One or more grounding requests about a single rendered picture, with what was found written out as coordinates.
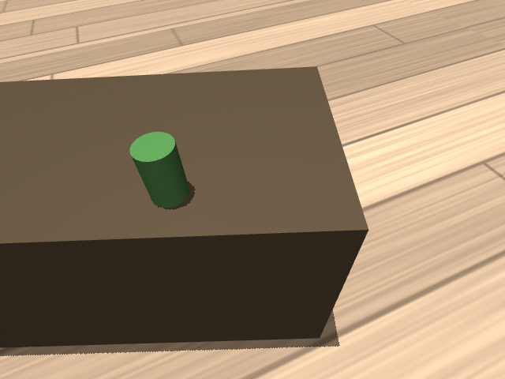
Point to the can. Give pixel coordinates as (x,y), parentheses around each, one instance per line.
(159,164)

